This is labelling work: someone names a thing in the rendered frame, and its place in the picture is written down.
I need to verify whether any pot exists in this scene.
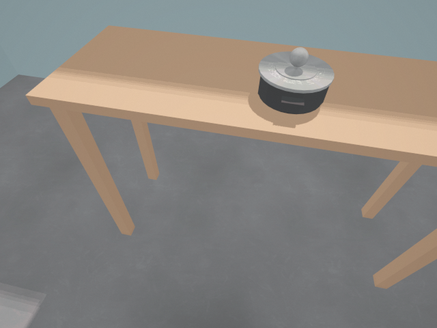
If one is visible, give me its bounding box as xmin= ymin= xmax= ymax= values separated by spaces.
xmin=258 ymin=76 xmax=329 ymax=114

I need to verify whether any knob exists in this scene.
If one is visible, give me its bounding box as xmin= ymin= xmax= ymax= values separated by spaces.
xmin=290 ymin=47 xmax=309 ymax=67

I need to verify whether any table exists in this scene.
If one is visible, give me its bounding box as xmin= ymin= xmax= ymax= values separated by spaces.
xmin=25 ymin=25 xmax=437 ymax=289

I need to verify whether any lid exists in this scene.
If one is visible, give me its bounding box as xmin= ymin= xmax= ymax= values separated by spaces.
xmin=259 ymin=51 xmax=335 ymax=94

